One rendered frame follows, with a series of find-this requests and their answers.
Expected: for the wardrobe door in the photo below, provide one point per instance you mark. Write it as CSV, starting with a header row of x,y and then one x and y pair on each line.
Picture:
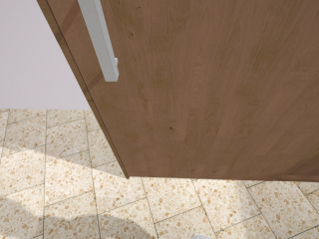
x,y
207,89
308,166

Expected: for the handle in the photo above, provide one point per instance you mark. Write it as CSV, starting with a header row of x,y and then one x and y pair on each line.
x,y
96,24

